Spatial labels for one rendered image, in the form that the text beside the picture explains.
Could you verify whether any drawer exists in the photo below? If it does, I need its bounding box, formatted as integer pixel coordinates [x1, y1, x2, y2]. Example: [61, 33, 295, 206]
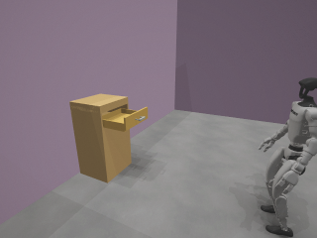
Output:
[102, 107, 149, 132]

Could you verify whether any robot right shin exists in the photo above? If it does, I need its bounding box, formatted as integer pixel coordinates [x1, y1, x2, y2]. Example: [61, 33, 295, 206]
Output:
[265, 182, 273, 200]

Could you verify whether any cabinet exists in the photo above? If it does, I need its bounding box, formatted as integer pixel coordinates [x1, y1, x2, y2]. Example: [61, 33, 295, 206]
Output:
[69, 93, 132, 183]

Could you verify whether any robot left hand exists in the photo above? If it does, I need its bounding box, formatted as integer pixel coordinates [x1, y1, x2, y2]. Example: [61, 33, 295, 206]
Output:
[274, 170, 299, 194]

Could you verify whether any robot right forearm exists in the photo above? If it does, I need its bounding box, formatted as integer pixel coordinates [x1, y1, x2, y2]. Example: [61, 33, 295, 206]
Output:
[271, 122, 288, 141]

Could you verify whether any handle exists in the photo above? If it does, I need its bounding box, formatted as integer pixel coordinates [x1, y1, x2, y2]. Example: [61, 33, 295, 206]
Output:
[135, 116, 146, 121]

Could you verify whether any robot right hand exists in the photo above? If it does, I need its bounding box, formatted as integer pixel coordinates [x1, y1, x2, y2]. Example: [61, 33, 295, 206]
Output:
[259, 137, 275, 152]

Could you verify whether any robot left upper arm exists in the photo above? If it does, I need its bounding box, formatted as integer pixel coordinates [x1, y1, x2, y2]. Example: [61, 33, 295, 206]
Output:
[305, 108, 317, 147]

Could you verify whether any humanoid robot head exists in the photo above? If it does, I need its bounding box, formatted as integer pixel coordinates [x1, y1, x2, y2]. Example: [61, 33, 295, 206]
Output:
[297, 77, 317, 108]

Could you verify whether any robot left forearm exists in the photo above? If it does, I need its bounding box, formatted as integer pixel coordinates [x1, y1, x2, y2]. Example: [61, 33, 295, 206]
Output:
[291, 139, 317, 175]

